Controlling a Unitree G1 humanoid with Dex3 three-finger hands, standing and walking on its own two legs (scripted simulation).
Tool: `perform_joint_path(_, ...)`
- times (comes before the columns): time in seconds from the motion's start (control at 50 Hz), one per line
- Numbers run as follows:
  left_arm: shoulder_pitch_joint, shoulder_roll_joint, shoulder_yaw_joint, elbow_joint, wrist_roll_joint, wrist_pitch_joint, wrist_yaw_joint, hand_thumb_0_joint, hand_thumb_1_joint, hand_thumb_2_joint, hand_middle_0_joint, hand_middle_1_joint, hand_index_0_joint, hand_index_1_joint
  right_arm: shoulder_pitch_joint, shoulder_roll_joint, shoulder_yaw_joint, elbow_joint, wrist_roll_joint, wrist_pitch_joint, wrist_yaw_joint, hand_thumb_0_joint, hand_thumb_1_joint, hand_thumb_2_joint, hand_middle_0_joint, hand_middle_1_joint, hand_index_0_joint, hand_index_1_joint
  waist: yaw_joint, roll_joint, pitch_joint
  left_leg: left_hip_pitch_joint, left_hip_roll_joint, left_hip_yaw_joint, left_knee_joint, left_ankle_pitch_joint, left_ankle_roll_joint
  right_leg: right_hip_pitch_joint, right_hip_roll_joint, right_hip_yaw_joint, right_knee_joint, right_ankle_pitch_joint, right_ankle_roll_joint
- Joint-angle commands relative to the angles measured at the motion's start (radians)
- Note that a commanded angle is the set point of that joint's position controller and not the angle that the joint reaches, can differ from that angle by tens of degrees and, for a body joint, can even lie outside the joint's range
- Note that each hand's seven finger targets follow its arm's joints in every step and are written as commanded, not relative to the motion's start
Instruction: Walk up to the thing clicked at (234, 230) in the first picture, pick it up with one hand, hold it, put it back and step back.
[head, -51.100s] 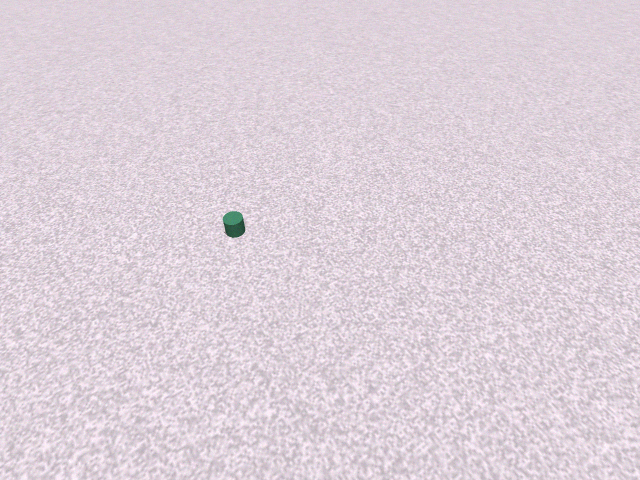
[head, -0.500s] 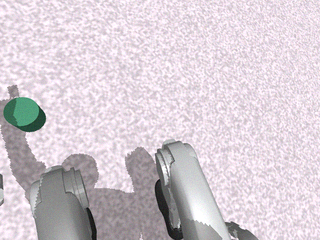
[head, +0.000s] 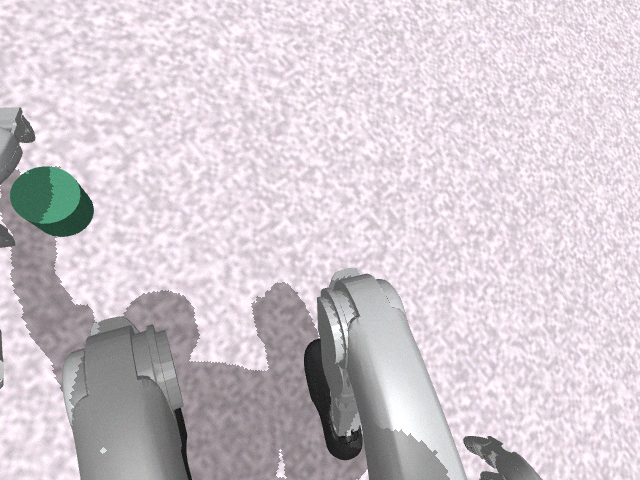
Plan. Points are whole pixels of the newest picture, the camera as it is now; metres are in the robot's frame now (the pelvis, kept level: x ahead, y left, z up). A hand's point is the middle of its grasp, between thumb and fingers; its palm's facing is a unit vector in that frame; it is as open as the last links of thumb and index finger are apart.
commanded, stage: withdraw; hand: left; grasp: from above
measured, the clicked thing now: (55, 203) +0.52 +0.28 -0.30
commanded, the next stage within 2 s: home in 0.04 s
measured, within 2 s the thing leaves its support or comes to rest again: neither
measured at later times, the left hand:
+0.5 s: hand out of the picture +0.48 +0.31 -0.05, palm faces -0.36 -0.30 -0.88, open 11.9 cm
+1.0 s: hand out of the picture +0.29 +0.23 +0.15, palm faces -0.02 -0.90 -0.43, open 7.4 cm
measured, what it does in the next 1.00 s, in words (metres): rises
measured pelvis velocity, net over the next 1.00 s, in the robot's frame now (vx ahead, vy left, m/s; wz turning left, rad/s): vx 0.03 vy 0.00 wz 0.12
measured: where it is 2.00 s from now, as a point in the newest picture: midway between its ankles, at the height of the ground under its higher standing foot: (259, 446)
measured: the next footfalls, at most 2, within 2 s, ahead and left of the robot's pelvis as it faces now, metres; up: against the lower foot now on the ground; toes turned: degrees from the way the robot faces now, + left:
none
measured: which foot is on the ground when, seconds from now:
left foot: down 0.00-1.00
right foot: down 0.00-1.00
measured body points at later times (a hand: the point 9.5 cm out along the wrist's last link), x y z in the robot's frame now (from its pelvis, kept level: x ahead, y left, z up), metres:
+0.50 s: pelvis +0.02 +0.01 +0.06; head +0.24 +0.05 +0.45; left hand +0.49 +0.32 +0.00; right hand +0.09 -0.25 -0.07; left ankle +0.09 +0.14 -0.30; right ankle +0.12 -0.14 -0.30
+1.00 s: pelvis +0.03 +0.00 +0.24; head +0.15 +0.04 +0.68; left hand +0.29 +0.28 +0.18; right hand +0.26 -0.22 +0.16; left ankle +0.09 +0.14 -0.30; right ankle +0.12 -0.14 -0.30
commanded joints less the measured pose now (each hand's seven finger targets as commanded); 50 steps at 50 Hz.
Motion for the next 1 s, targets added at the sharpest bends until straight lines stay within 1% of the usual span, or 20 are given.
perform_joint_path(0.0, -0.438, 0.286, 0.075, -0.187, 0.02, -0.018, 0.14, 0.0, -0.544, 0.995, -0.069, -1.007, -0.072, -1.004, 0.194, -0.23, -0.064, 0.004, -0.02, -0.026, -0.006, 0.0, -0.905, -0.899, 0.2, 0.3, 0.2, 0.3, -0.027, 0.435, -0.708, 0.541, -0.01, 0.142, -0.218, 0.035, 0.048, 0.284, 0.024, -0.136, -0.203, 0.1, -0.098)
perform_joint_path(0.08, -0.424, 0.32, 0.123, -0.265, 0.023, 0.026, 0.196, 0.0, -0.527, 0.981, -0.085, -0.991, -0.088, -0.987, 0.205, -0.239, -0.1, 0.003, -0.021, -0.049, -0.003, 0.0, -0.907, -0.899, 0.2, 0.3, 0.2, 0.3, -0.013, 0.496, -0.822, 0.631, -0.002, 0.146, -0.212, 0.081, 0.042, 0.281, 0.02, -0.138, -0.173, 0.154, -0.102)
perform_joint_path(0.1, -0.42, 0.331, 0.139, -0.29, 0.015, 0.042, 0.206, 0.0, -0.447, 0.901, -0.165, -0.911, -0.168, -0.907, 0.209, -0.244, -0.108, 0.001, -0.02, -0.054, -0.002, 0.0, -0.884, -0.895, 0.199, 0.299, 0.199, 0.3, -0.01, 0.508, -0.85, 0.649, -0.002, 0.152, -0.207, 0.107, 0.043, 0.29, 0.016, -0.135, -0.176, 0.18, -0.099)
perform_joint_path(0.12, -0.411, 0.331, 0.143, -0.294, 0.007, 0.06, 0.211, 0.0, -0.481, 0.942, -0.118, -0.959, -0.124, -0.952, 0.218, -0.241, -0.112, 0.003, -0.018, -0.059, 0.0, 0.0, -0.904, -0.897, 0.2, 0.3, 0.2, 0.3, -0.007, 0.502, -0.879, 0.653, 0.001, 0.153, -0.206, 0.121, 0.045, 0.308, 0.018, -0.131, -0.178, 0.193, -0.101)
perform_joint_path(0.14, -0.426, 0.322, 0.144, -0.315, -0.003, 0.079, 0.213, 0.0, -0.401, 0.909, -0.198, -0.879, -0.204, -0.872, 0.224, -0.234, -0.113, 0.006, -0.013, -0.06, 0.002, 0.0, -0.884, -0.895, 0.199, 0.3, 0.199, 0.3, -0.008, 0.508, -0.906, 0.659, 0.002, 0.156, -0.214, 0.133, 0.047, 0.32, 0.019, -0.127, -0.181, 0.213, -0.098)
perform_joint_path(0.16, -0.392, 0.319, 0.152, -0.303, -0.017, 0.099, 0.213, 0.0, -0.46, 0.925, -0.131, -0.939, -0.138, -0.93, 0.226, -0.231, -0.117, 0.012, -0.008, -0.061, 0.003, 0.0, -0.903, -0.897, 0.2, 0.3, 0.2, 0.3, 0.008, 0.516, -0.896, 0.648, 0.001, 0.16, -0.226, 0.131, 0.048, 0.316, 0.018, -0.126, -0.19, 0.21, -0.098)
perform_joint_path(0.2, -0.346, 0.27, 0.131, -0.279, -0.041, 0.138, 0.191, 0.0, -0.3, 0.883, -0.237, -0.779, -0.213, -0.77, 0.233, -0.224, -0.124, 0.018, 0.002, -0.064, 0.008, 0.0, -0.885, -0.895, 0.199, 0.3, 0.199, 0.3, 0.018, 0.498, -0.887, 0.65, 0.002, 0.156, -0.251, 0.127, 0.05, 0.304, 0.02, -0.13, -0.202, 0.201, -0.102)
perform_joint_path(0.24, -0.307, 0.226, 0.108, -0.269, -0.067, 0.177, 0.151, 0.0, -0.145, 0.847, -0.227, -0.619, -0.206, -0.61, 0.242, -0.211, -0.127, 0.027, 0.013, -0.057, 0.012, 0.0, -0.886, -0.896, 0.199, 0.3, 0.199, 0.3, 0.034, 0.494, -0.882, 0.651, 0.001, 0.158, -0.276, 0.129, 0.052, 0.322, 0.027, -0.127, -0.224, 0.197, -0.105)
perform_joint_path(0.26, -0.284, 0.228, 0.114, -0.291, -0.088, 0.193, 0.127, 0.0, -0.159, 0.809, -0.218, -0.559, -0.198, -0.577, 0.252, -0.212, -0.136, 0.028, 0.02, -0.051, 0.015, 0.0, -0.887, -0.896, 0.199, 0.3, 0.199, 0.3, 0.044, 0.463, -0.894, 0.637, -0.003, 0.161, -0.283, 0.135, 0.057, 0.351, 0.027, -0.124, -0.237, 0.198, -0.102)
perform_joint_path(0.3, -0.174, 0.172, 0.101, -0.309, -0.144, 0.228, 0.068, 0.0, -0.11, 0.771, -0.207, -0.513, -0.19, -0.529, 0.264, -0.196, -0.149, 0.02, 0.034, -0.038, 0.023, 0.0, -0.889, -0.896, 0.199, 0.3, 0.199, 0.3, 0.071, 0.399, -0.91, 0.636, -0.005, 0.169, -0.312, 0.173, 0.064, 0.435, 0.029, -0.113, -0.27, 0.228, -0.097)
perform_joint_path(0.36, -0.06, 0.111, 0.099, -0.447, -0.263, 0.253, -0.035, 0.0, 0.13, 0.82, -0.208, -0.461, -0.195, -0.473, 0.258, -0.191, -0.184, -0.006, 0.064, -0.016, 0.027, 0.0, -0.892, -0.897, 0.199, 0.3, 0.199, 0.3, 0.119, 0.365, -0.933, 0.69, -0.003, 0.159, -0.389, 0.188, 0.063, 0.491, 0.025, -0.099, -0.313, 0.227, -0.097)
perform_joint_path(0.46, 0.19, -0.017, 0.097, -0.715, -0.48, 0.291, -0.168, 0.0, 0.53, 0.788, -0.185, -0.31, -0.182, -0.313, 0.206, -0.172, -0.202, -0.063, 0.103, 0.009, 0.009, 0.0, -0.899, -0.899, 0.2, 0.3, 0.2, 0.3, 0.13, 0.187, -0.81, 0.648, -0.003, 0.147, -0.47, 0.143, 0.079, 0.573, 0.019, -0.078, -0.443, 0.204, -0.092)
perform_joint_path(0.5, 0.261, -0.041, 0.102, -0.858, -0.554, 0.289, -0.198, 0.0, 0.69, 0.832, -0.188, -0.283, -0.188, -0.283, 0.184, -0.154, -0.211, -0.089, 0.116, 0.009, -0.002, 0.0, -0.9, -0.9, 0.2, 0.3, 0.2, 0.3, 0.147, 0.157, -0.825, 0.673, -0.001, 0.145, -0.511, 0.128, 0.083, 0.627, 0.016, -0.064, -0.488, 0.194, -0.089)
perform_joint_path(0.56, 0.32, -0.068, 0.118, -1.03, -0.644, 0.29, -0.208, 0.0, 0.9, 0.9, -0.2, -0.3, -0.2, -0.3, 0.136, -0.136, -0.227, -0.119, 0.127, 0.001, -0.02, 0.0, -0.9, -0.9, 0.2, 0.3, 0.2, 0.3, 0.182, 0.201, -0.828, 0.794, 0.009, 0.12, -0.598, 0.08, 0.069, 0.635, 0.004, -0.054, -0.537, 0.146, -0.094)
perform_joint_path(0.7, 0.516, -0.188, 0.117, -1.203, -0.778, 0.353, -0.166, 0.0, 0.899, 0.899, -0.2, -0.298, -0.2, -0.299, 0.067, -0.102, -0.229, -0.147, 0.15, -0.033, -0.076, 0.0, -0.899, -0.9, 0.2, 0.3, 0.2, 0.3, 0.205, 0.237, -0.763, 0.995, 0.018, 0.111, -0.802, -0.013, 0.056, 0.732, -0.012, -0.03, -0.696, 0.076, -0.091)
perform_joint_path(0.72, 0.562, -0.222, 0.094, -1.216, -0.805, 0.372, -0.166, 0.0, 0.899, 0.899, -0.2, -0.298, -0.2, -0.298, 0.054, -0.095, -0.23, -0.151, 0.153, -0.042, -0.084, 0.0, -0.899, -0.9, 0.2, 0.3, 0.2, 0.3, 0.199, 0.233, -0.74, 1.021, 0.019, 0.12, -0.824, -0.017, 0.055, 0.755, -0.011, -0.027, -0.734, 0.07, -0.09)
perform_joint_path(0.76, 0.609, -0.251, 0.08, -1.268, -0.868, 0.408, -0.164, 0.0, 0.898, 0.899, -0.2, -0.298, -0.2, -0.298, 0.03, -0.094, -0.225, -0.157, 0.159, -0.062, -0.102, 0.0, -0.899, -0.9, 0.2, 0.3, 0.2, 0.3, 0.193, 0.205, -0.742, 1.065, 0.017, 0.116, -0.863, -0.018, 0.056, 0.821, -0.014, -0.02, -0.787, 0.069, -0.086)
perform_joint_path(0.84, 0.758, -0.318, 0.061, -1.325, -0.997, 0.474, -0.161, 0.0, 0.9, 0.9, -0.2, -0.299, -0.2, -0.299, -0.018, -0.073, -0.212, -0.169, 0.166, -0.1, -0.136, 0.0, -0.899, -0.9, 0.2, 0.3, 0.2, 0.3, 0.187, 0.155, -0.646, 1.114, 0.012, 0.121, -0.945, -0.044, 0.061, 0.923, -0.016, 0.0, -0.902, 0.035, -0.081)
perform_joint_path(0.94, 0.892, -0.336, 0.097, -1.405, -1.123, 0.527, -0.145, 0.0, 0.9, 0.9, -0.2, -0.298, -0.2, -0.299, -0.046, -0.043, -0.189, -0.196, 0.174, -0.141, -0.169, 0.0, -0.899, -0.9, 0.2, 0.3, 0.2, 0.3, 0.2, 0.148, -0.558, 1.208, 0.01, 0.123, -1.06, -0.049, 0.059, 1.047, -0.018, 0.02, -1.024, 0.02, -0.08)
perform_joint_path(0.98, 0.941, -0.366, 0.09, -1.428, -1.154, 0.545, -0.141, 0.0, 0.9, 0.9, -0.2, -0.299, -0.2, -0.299, -0.044, -0.034, -0.179, -0.201, 0.176, -0.155, -0.182, 0.0, -0.899, -0.9, 0.2, 0.3, 0.2, 0.3, 0.198, 0.147, -0.536, 1.269, 0.011, 0.113, -1.114, -0.04, 0.057, 1.092, -0.02, 0.019, -1.064, 0.035, -0.078)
